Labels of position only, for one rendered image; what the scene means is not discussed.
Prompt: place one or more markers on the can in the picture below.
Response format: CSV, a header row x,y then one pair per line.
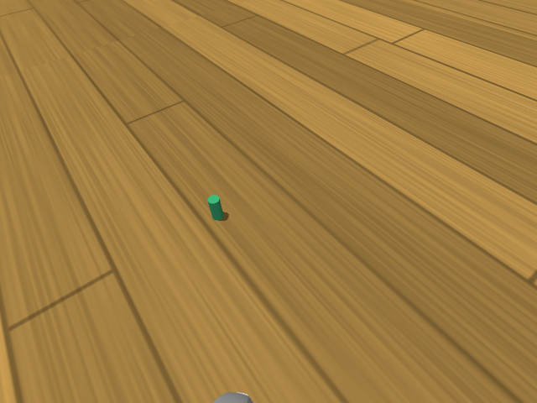
x,y
216,207

